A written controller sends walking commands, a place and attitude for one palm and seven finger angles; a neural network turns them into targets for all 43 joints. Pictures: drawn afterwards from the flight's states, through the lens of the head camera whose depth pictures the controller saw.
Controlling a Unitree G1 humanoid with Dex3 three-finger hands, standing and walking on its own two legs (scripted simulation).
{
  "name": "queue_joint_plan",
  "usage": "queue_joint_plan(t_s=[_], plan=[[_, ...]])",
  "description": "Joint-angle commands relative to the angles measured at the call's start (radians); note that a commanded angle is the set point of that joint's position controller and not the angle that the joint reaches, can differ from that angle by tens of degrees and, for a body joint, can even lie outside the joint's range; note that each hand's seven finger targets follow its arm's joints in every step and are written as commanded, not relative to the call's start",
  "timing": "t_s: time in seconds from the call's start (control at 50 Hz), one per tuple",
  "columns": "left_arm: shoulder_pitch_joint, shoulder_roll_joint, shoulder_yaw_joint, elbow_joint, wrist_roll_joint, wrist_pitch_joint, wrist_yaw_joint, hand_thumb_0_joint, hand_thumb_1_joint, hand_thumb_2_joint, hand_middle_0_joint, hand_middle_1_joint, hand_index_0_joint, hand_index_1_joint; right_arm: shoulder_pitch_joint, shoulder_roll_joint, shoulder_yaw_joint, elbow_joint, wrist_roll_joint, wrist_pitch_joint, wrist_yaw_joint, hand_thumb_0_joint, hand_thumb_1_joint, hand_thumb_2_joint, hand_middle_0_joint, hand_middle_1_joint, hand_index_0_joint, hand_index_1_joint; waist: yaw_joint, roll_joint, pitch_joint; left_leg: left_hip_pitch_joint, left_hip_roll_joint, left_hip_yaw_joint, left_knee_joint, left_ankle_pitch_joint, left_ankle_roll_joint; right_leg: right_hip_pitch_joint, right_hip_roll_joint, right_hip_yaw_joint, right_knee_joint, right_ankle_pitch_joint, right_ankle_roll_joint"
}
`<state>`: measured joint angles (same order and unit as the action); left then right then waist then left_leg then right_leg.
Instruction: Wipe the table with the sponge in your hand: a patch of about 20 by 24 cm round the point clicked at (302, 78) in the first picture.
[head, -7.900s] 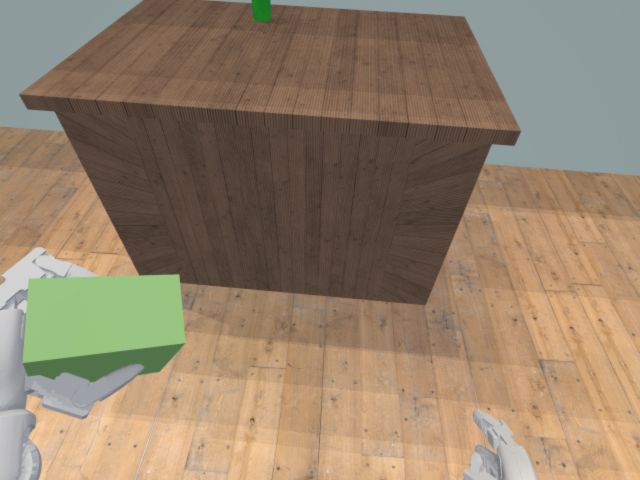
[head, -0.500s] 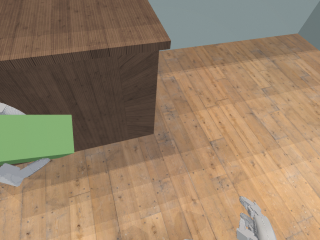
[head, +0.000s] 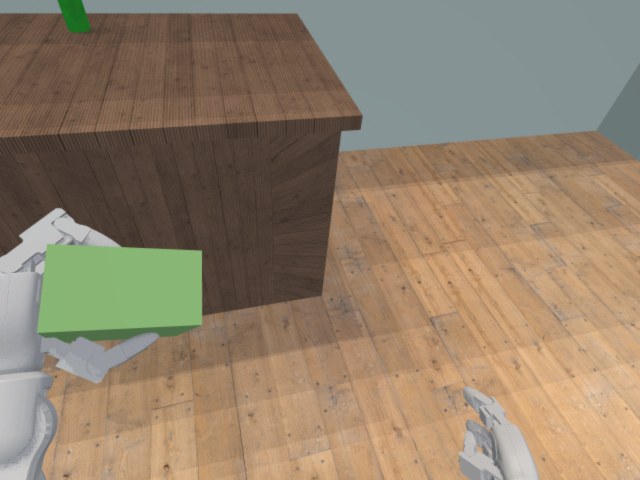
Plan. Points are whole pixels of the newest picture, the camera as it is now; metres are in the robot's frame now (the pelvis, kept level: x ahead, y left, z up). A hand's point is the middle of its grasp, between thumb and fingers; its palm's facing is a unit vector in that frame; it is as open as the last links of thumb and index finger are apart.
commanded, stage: shuffle to correct the standing spot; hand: left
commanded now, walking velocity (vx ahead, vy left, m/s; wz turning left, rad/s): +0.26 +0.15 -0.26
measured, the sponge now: (145, 298) +0.23 +0.20 +0.17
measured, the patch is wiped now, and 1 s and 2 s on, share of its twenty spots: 0.00 0.00 0.00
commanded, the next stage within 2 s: none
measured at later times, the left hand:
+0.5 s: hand (149, 248) +0.28 +0.22 +0.18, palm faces +0.24 -0.85 -0.46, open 10.4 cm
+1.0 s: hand (115, 188) +0.36 +0.29 +0.18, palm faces +0.33 -0.80 -0.50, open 10.4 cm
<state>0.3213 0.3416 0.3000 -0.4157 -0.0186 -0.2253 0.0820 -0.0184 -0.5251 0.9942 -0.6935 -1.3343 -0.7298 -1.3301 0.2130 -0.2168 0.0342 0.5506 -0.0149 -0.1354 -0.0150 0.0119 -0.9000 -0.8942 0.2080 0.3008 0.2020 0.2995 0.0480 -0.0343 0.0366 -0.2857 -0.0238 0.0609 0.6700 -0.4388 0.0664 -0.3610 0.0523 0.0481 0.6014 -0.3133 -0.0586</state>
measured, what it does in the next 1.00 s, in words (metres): walks ahead: right foot, then left foot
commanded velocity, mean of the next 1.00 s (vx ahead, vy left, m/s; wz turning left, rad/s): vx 0.24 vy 0.18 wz -0.04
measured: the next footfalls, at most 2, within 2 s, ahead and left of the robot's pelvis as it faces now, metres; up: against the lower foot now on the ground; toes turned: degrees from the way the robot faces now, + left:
right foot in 0.30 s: +0.06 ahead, -0.11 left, +0.00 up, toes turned -11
left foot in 0.60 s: +0.19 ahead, +0.17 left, +0.00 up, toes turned -4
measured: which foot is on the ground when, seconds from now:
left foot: down 0.00-0.30, up 0.32-0.58, down 0.60-0.78, up 0.80-1.00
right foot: down 0.00-0.02, up 0.04-0.28, down 0.30-0.62, up 0.64-0.78, down 0.80-1.00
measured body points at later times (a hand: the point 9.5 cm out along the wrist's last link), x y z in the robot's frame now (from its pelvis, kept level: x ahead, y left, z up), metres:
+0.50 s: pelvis +0.03 +0.01 +0.01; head +0.05 +0.01 +0.46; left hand +0.26 +0.26 +0.20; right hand +0.14 -0.26 -0.08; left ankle +0.10 +0.16 -0.67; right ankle +0.02 -0.10 -0.73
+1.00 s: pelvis +0.13 +0.06 +0.01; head +0.16 +0.04 +0.46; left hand +0.34 +0.33 +0.21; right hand +0.27 -0.17 -0.10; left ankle +0.19 +0.22 -0.67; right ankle +0.10 -0.04 -0.73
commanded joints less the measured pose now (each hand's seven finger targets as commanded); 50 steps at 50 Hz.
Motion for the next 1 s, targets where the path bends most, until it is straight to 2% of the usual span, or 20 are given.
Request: queue_joint_plan(t_s=[0.0,0.02,0.08,0.14,0.24,0.26,0.28,0.3,0.38,0.44,0.54,0.56,0.6,0.62,0.66,0.74,0.78,0.82,0.88,0.98], plan=[[-0.128,0.209,0.197,-0.223,-0.034,-0.063,0.026,0.000,0.100,1.300,-1.200,-1.600,-1.200,-1.600,-0.079,-0.120,-0.056,-0.149,0.029,-0.037,-0.016,0.000,-0.900,-0.900,0.200,0.300,0.200,0.300,-0.053,0.314,-0.044,-0.019,0.264,-0.381,-0.474,-0.475,0.088,-0.157,0.076,-0.076,0.413,-0.196,0.042],[-0.169,0.225,0.205,-0.232,-0.020,-0.067,0.033,0.000,0.100,1.300,-1.200,-1.600,-1.200,-1.600,-0.067,-0.091,-0.058,-0.156,0.028,-0.049,-0.011,0.000,-0.900,-0.900,0.200,0.300,0.200,0.300,-0.063,0.303,-0.013,-0.055,0.327,-0.480,-0.538,-0.417,0.143,-0.220,0.037,-0.055,0.634,-0.180,0.053],[-0.094,0.165,0.149,-0.156,-0.012,-0.069,0.025,0.000,0.100,1.300,-1.200,-1.600,-1.200,-1.600,-0.045,-0.115,-0.071,-0.132,0.033,-0.062,0.003,0.000,-0.900,-0.900,0.200,0.300,0.200,0.300,-0.058,0.090,-0.004,0.071,0.308,-0.312,-0.464,-0.142,0.159,-0.356,-0.052,-0.027,0.687,-0.060,0.044],[-0.109,0.155,0.106,-0.182,-0.006,-0.055,0.026,0.000,0.100,1.300,-1.200,-1.600,-1.200,-1.600,-0.052,-0.125,-0.069,-0.123,0.029,-0.064,0.000,0.000,-0.900,-0.900,0.200,0.300,0.200,0.300,-0.053,0.153,0.007,0.027,0.288,-0.240,-0.472,-0.103,0.134,-0.253,-0.087,-0.061,0.486,-0.051,0.038],[-0.084,0.219,0.159,-0.232,0.016,-0.049,0.059,0.000,0.100,1.300,-1.200,-1.600,-1.200,-1.600,-0.076,-0.129,-0.065,-0.138,0.012,-0.060,-0.007,0.000,-0.900,-0.900,0.200,0.300,0.200,0.300,-0.006,0.131,-0.138,-0.178,0.172,-0.053,-0.269,-0.136,0.042,0.374,-0.065,-0.182,-0.090,-0.059,0.020],[-0.048,0.241,0.178,-0.224,0.016,-0.049,0.063,0.000,0.100,1.300,-1.200,-1.600,-1.200,-1.600,-0.086,-0.119,-0.067,-0.134,0.008,-0.048,-0.004,0.000,-0.900,-0.900,0.200,0.300,0.200,0.300,0.001,0.006,-0.153,-0.293,0.105,-0.007,-0.040,-0.101,0.012,0.478,-0.161,-0.012,-0.193,-0.117,-0.025],[-0.003,0.287,0.210,-0.182,0.016,-0.048,0.062,0.000,0.100,1.300,-1.200,-1.600,-1.200,-1.600,-0.099,-0.110,-0.073,-0.135,0.006,-0.029,0.002,0.000,-0.900,-0.900,0.200,0.300,0.200,0.300,0.003,-0.220,-0.129,-0.478,0.024,0.020,0.301,-0.046,-0.021,0.485,-0.398,0.422,-0.351,-0.282,-0.127],[-0.051,0.273,0.224,-0.226,-0.007,-0.059,0.060,0.000,0.100,1.300,-1.200,-1.600,-1.200,-1.600,-0.114,-0.135,-0.082,-0.141,0.005,-0.028,0.000,0.000,-0.900,-0.900,0.200,0.300,0.200,0.300,-0.008,-0.173,-0.047,-0.545,0.033,-0.071,0.540,0.005,-0.055,0.352,-0.517,0.614,-0.431,-0.246,-0.193],[0.077,0.262,0.263,-0.243,-0.019,-0.093,0.041,0.000,0.100,1.300,-1.200,-1.600,-1.200,-1.600,-0.058,-0.130,-0.097,-0.097,0.015,-0.018,0.021,0.000,-0.900,-0.900,0.200,0.300,0.200,0.300,-0.045,-0.005,-0.083,-0.474,0.129,-0.169,0.501,0.146,-0.075,0.232,-0.407,0.317,-0.353,-0.073,-0.168],[0.108,0.226,0.237,-0.254,-0.015,-0.103,0.038,0.000,0.100,1.300,-1.200,-1.600,-1.200,-1.600,-0.052,-0.098,-0.080,-0.098,0.018,-0.023,0.016,0.000,-0.900,-0.900,0.200,0.300,0.200,0.300,-0.050,-0.056,-0.093,-0.275,0.130,-0.066,0.205,0.206,-0.056,0.139,-0.332,0.104,-0.309,0.079,-0.112],[0.053,0.232,0.217,-0.281,-0.012,-0.096,0.031,0.000,0.100,1.300,-1.200,-1.600,-1.200,-1.600,-0.045,-0.096,-0.096,-0.106,0.015,-0.083,-0.015,0.000,-0.900,-0.900,0.200,0.300,0.200,0.300,-0.033,0.018,-0.111,0.120,0.014,0.084,-0.180,0.246,-0.033,0.084,-0.211,-0.003,-0.089,0.041,-0.024],[0.028,0.236,0.219,-0.307,-0.012,-0.105,0.030,0.000,0.100,1.300,-1.200,-1.600,-1.200,-1.600,-0.031,-0.114,-0.105,-0.111,0.020,-0.089,-0.019,0.000,-0.900,-0.900,0.200,0.300,0.200,0.300,-0.042,0.114,-0.135,0.190,0.051,0.006,-0.211,0.241,-0.009,0.042,-0.180,-0.017,0.038,0.053,0.000],[-0.010,0.238,0.212,-0.333,-0.008,-0.115,0.033,0.000,0.100,1.300,-1.200,-1.600,-1.200,-1.600,-0.027,-0.147,-0.114,-0.123,0.025,-0.095,-0.014,0.000,-0.900,-0.900,0.200,0.300,0.200,0.300,-0.050,0.368,-0.156,0.295,0.296,-0.399,-0.311,0.339,0.145,-0.213,-0.041,-0.125,0.461,-0.239,0.062],[-0.036,0.257,0.228,-0.306,-0.004,-0.123,0.036,0.000,0.100,1.300,-1.200,-1.600,-1.200,-1.600,-0.035,-0.145,-0.122,-0.117,0.025,-0.099,-0.012,0.000,-0.900,-0.900,0.200,0.300,0.200,0.300,-0.052,0.263,-0.123,0.255,0.314,-0.427,-0.332,0.406,0.180,-0.269,-0.040,-0.098,0.556,-0.290,0.055],[-0.008,0.273,0.246,-0.290,-0.008,-0.111,0.035,0.000,0.100,1.300,-1.200,-1.600,-1.200,-1.600,-0.035,-0.125,-0.111,-0.107,0.022,-0.090,-0.013,0.000,-0.900,-0.900,0.200,0.300,0.200,0.300,-0.042,0.309,-0.133,0.141,0.282,-0.338,-0.285,0.333,0.188,-0.214,-0.109,-0.080,0.489,-0.286,0.052],[0.070,0.244,0.238,-0.301,-0.016,-0.092,0.045,0.000,0.100,1.300,-1.200,-1.600,-1.200,-1.600,-0.063,-0.110,-0.088,-0.109,0.040,-0.082,0.004,0.000,-0.900,-0.900,0.200,0.300,0.200,0.300,0.003,0.183,-0.161,-0.202,0.154,-0.095,-0.062,0.119,0.058,0.273,-0.102,-0.097,-0.053,-0.047,0.039],[0.120,0.275,0.253,-0.223,-0.024,-0.072,0.047,0.000,0.100,1.300,-1.200,-1.600,-1.200,-1.600,-0.081,-0.093,-0.083,-0.117,0.030,-0.055,0.016,0.000,-0.900,-0.900,0.200,0.300,0.200,0.300,-0.006,-0.306,-0.088,-0.568,-0.024,-0.031,0.533,-0.014,-0.041,0.381,-0.480,0.630,-0.365,-0.099,-0.086],[0.049,0.239,0.245,-0.230,-0.032,-0.074,0.035,0.000,0.100,1.300,-1.200,-1.600,-1.200,-1.600,-0.069,-0.117,-0.091,-0.090,0.019,-0.056,0.020,0.000,-0.900,-0.900,0.200,0.300,0.200,0.300,-0.031,-0.135,-0.047,-0.553,0.065,-0.161,0.688,0.099,-0.072,0.246,-0.476,0.518,-0.364,-0.078,-0.120],[0.028,0.259,0.260,-0.204,-0.027,-0.097,0.028,0.000,0.100,1.300,-1.200,-1.600,-1.200,-1.600,-0.081,-0.114,-0.082,-0.063,0.021,-0.041,0.019,0.000,-0.900,-0.900,0.200,0.300,0.200,0.300,-0.039,-0.096,-0.007,-0.508,0.137,-0.160,0.541,0.134,-0.083,0.203,-0.411,0.270,-0.257,0.255,-0.119],[-0.072,0.206,0.175,-0.199,-0.007,-0.089,0.043,0.000,0.100,1.300,-1.200,-1.600,-1.200,-1.600,-0.092,-0.065,-0.074,-0.078,0.011,-0.061,-0.004,0.000,-0.900,-0.900,0.200,0.300,0.200,0.300,-0.024,-0.138,-0.093,-0.014,0.053,0.082,-0.020,0.248,-0.039,0.109,-0.301,0.012,-0.165,0.307,-0.043]])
